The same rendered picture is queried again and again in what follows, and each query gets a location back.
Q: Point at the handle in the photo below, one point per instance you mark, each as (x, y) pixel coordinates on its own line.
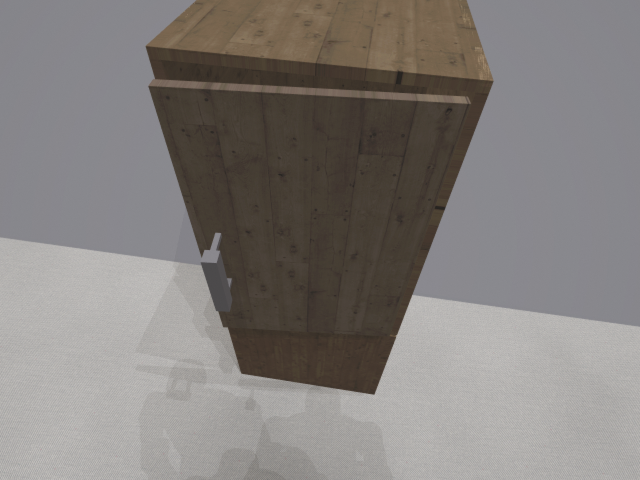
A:
(214, 271)

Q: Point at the cupboard door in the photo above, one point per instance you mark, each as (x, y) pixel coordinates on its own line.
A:
(323, 196)

